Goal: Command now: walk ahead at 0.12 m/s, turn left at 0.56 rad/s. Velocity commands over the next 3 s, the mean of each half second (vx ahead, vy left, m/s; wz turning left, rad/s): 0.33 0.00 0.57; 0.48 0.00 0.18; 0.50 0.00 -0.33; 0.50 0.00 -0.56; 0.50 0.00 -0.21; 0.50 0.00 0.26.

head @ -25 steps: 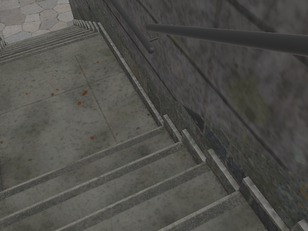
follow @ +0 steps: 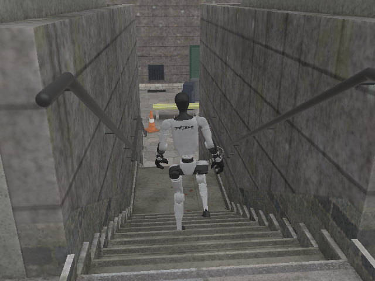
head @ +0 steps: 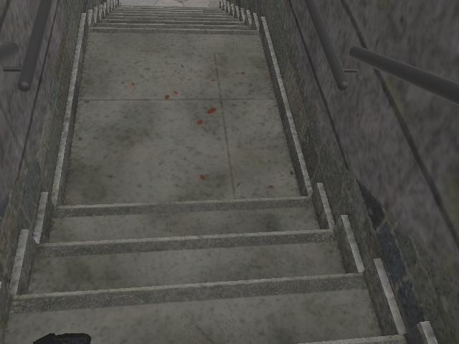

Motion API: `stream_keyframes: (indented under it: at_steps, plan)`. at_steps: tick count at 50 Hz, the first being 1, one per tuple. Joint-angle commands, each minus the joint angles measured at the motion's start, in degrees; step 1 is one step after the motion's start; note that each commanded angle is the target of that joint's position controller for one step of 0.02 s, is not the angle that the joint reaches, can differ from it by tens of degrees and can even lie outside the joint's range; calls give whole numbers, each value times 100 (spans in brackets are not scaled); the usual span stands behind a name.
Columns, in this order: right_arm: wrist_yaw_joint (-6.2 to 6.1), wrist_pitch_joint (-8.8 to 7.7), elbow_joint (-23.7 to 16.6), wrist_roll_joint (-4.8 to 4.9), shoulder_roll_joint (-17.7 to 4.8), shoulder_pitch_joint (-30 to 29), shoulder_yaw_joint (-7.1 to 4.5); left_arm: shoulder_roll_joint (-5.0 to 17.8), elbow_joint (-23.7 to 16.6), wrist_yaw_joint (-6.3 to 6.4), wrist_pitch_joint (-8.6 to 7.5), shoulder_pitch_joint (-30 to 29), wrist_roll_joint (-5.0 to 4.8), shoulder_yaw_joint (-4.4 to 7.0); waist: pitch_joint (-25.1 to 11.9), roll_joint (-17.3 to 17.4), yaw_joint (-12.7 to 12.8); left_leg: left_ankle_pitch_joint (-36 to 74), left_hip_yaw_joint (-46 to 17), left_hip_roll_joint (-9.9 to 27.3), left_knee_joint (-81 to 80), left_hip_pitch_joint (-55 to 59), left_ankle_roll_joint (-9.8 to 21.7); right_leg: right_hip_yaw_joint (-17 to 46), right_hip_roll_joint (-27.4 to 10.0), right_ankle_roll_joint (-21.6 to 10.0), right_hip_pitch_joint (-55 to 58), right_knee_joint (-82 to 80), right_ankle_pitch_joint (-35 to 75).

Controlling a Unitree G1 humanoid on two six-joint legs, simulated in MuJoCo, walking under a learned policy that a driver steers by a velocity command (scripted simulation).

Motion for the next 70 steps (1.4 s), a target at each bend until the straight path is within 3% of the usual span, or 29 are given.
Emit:
stream_keyframes:
  at_steps: [1, 7, 11, 12, 16, 18, 19, 21, 23, 27, 32, 34, 38, 41, 42, 43, 44, 47, 49, 52, 54, 56, 60, 64, 66, 67, 68, 69, 70]
  plan:
    - [-178, -128, -446, 105, -612, -242, -137, 36, -568, -39, -95, -103, 52, -39, -939, 558, 219, 1945, -1449, 921, -595, 1100, 763, 87, -183, 68, -272, -739, 793]
    - [-126, -371, -539, -104, -957, -443, -378, 551, -477, -381, -539, 35, -93, 197, -763, 1081, 274, -319, -2665, 1058, -832, 892, 1127, 395, -284, -218, 759, -2554, 1008]
    - [-16, -308, -502, 126, -708, 43, -372, 141, -732, -424, -642, -599, -177, 53, -100, 1131, -140, -957, -2907, 703, -900, 699, 1251, 101, -76, -235, 892, -3816, -860]
    - [10, -338, -548, -21, -801, -215, -400, 370, -519, -509, -741, -101, -177, 156, -395, 1233, 47, -528, -3135, 845, -791, 460, 1333, 290, -168, -349, 1550, -3262, -149]
    - [36, -267, -691, 94, -534, -604, -312, 326, -299, -573, -830, 721, -239, 208, -261, 1278, 556, 6, -2664, 345, -461, -642, 1023, -302, 178, -392, 3770, -5303, -824]
    - [-20, -296, -707, 160, 54, -766, -165, 530, 227, -574, -930, 2372, -163, 354, -557, 16, 1182, 111, -2045, -552, 2050, -1906, 396, 759, -512, -822, 5908, -6400, -250]
    - [-23, -403, -674, 225, 443, 69, -99, 1098, 164, -608, -1024, 2532, 66, 381, -855, -1744, 397, -2355, -1609, -1202, 3666, -3007, 122, 2879, -2107, -1708, 6412, -6278, 2590]
    - [-96, -525, -611, 333, -823, -626, -530, 1000, 142, -651, -1080, 2089, -126, 446, -40, -737, 422, -1737, -1121, -228, 4560, -4272, -122, 3537, -2679, -2261, 5555, -6835, 912]
    - [-112, -390, -361, 136, -634, -558, -470, 511, 244, -611, -954, 1830, -218, 227, 188, -57, 307, -453, -837, 150, 4577, -3752, -119, 2404, -2022, -1836, 4597, -6850, 297]
    - [77, -516, -196, 80, -193, -584, -341, 583, 760, -415, -879, 2257, -6, 167, 335, -66, 229, 1285, -408, 394, 4210, -3444, -123, 1299, -1455, -1579, 3787, -6774, 789]
    - [314, -814, -464, -21, -181, -1779, -296, 393, 1171, -185, -1001, 3282, -137, 20, 133, -391, 783, 3055, -406, 647, 2192, -4365, -211, 1077, -1375, -1462, 5088, -6050, 818]
    - [508, -888, -633, -171, -12, -2293, -183, 343, 1100, -76, -894, 2887, -183, -89, 203, -159, 830, 4768, 691, 524, 129, -1601, -213, 43, -780, -1215, 3073, -6286, -123]
    - [658, -710, -498, 32, -76, -2118, -233, 343, 1305, -74, -810, 2867, -318, -79, 347, -625, 943, 4000, 655, 468, -539, -645, -309, 67, -763, -1200, 3360, -5510, -229]
    - [616, -767, 476, -90, -628, 251, -514, 494, 1485, -98, -716, 2381, -218, -51, -575, -628, -223, 4030, 703, 716, -866, 966, -45, 202, -915, -884, 4089, -2852, 1522]
    - [589, -819, 1015, -175, -812, 1818, -634, 596, 1515, -176, -757, 2068, -286, -23, -984, -382, -1090, 4203, 953, 769, -1029, 2597, 108, 102, -637, -673, 3259, -976, 1928]
    - [530, -898, 1414, -262, -944, 2359, -594, -77, 1653, -247, -864, 2994, -272, -82, -1127, 1801, -791, 6457, 329, 1565, 17, 4526, 605, 158, 325, -430, 1006, 1854, -3389]
    - [501, -833, 1292, -92, -733, 2154, -462, 22, 1600, -383, -1022, 3859, -400, -151, -1809, 2427, -372, 6221, -880, 2247, 748, 5091, 1130, 1382, 113, -482, -110, 1693, -3431]
    - [377, -725, 1301, -27, -952, 989, -538, 414, 916, -249, -1026, 2521, -450, -2, -1085, 1086, 206, -89, -2734, 2924, -1227, 2550, 1813, 666, -564, -523, -761, 61, -1359]
    - [290, -977, 974, -135, -431, -176, -271, 414, 852, -102, -711, 1803, -304, 47, 370, -13, 557, 286, -2481, 2742, -1313, -457, 1645, 842, -920, -314, 154, -1371, -80]
    - [9, -997, 1349, -302, -873, 212, -391, 45, 1120, -162, -629, 2275, -133, 21, -262, 809, 698, 1404, -1032, 2022, -992, -1121, 1162, 454, -727, -185, 1554, -2199, 1199]
    - [-94, -1103, 1542, -90, -433, 537, -312, 349, 866, -296, -691, 1515, -254, 145, -96, 823, 450, 561, -861, 1910, -592, -421, 888, 1158, -737, -366, 554, -2971, 2598]
    - [-244, -1101, 1559, 34, -265, 484, -222, 199, 524, -404, -690, 868, 20, 90, -97, 712, 352, 9, 3, 1489, -304, -754, 500, 879, -484, -476, 1212, -4523, 4126]
    - [-233, -924, 1652, -41, -510, 578, -312, 12, 214, -641, -530, 305, -141, 24, 11, 860, 106, -733, 535, 1488, 297, -970, 274, 318, -363, -475, 2353, -5383, 4000]
    - [-49, -785, 1795, 30, -681, 527, -425, 275, 658, -603, -373, 1374, -154, 216, 138, 574, 362, 1052, 592, 1823, 2069, -315, -60, -367, -381, -774, 3157, -5729, 2405]
    - [-57, -819, 1957, -8, -798, 359, -427, 376, 1063, -623, -610, 2826, -77, 315, -327, 100, 1209, 2141, 1001, 1361, 5150, 138, -260, -552, -325, -1246, 4773, -7714, 2699]
    - [-85, -907, 1905, -230, -360, 596, -386, 698, 1423, -629, -692, 3298, -63, 287, -228, -1624, 1154, -2428, 1292, 623, 7976, -2051, -443, 39, -758, -1421, 6203, -6714, 5087]
    - [11, -1124, 1778, -161, 31, 1671, -251, 771, 1365, -656, -736, 3223, -78, 127, -962, -2584, 330, -3177, 488, 655, 8868, -3728, -501, 1289, -1192, -1861, 7490, -4862, 7078]
    - [70, -1260, 1393, -115, -337, 1392, -253, 832, 1237, -680, -659, 3291, -252, 226, -1917, -2024, 578, -2869, 360, 580, 8714, -3980, -668, 2392, -1617, -2555, 7615, -5625, 5445]
    - [51, -1334, 996, 274, -470, 485, -309, 1207, 1264, -621, -614, 3278, -276, 379, -1608, -859, 716, -2115, 274, 545, 8064, -4740, -611, 3767, -2127, -3077, 7206, -6787, 2122]
Next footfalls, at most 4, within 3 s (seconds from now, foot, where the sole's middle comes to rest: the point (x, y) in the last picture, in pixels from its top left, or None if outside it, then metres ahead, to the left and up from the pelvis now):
0.34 right None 0.10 -0.14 -0.77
0.84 left None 0.33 0.21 -0.92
1.32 right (199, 313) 0.64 0.02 -1.08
1.80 left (153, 261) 0.92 0.21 -1.23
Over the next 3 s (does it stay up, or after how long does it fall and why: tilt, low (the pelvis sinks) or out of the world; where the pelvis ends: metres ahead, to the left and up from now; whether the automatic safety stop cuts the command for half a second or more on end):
stays up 1.44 -0.04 -0.72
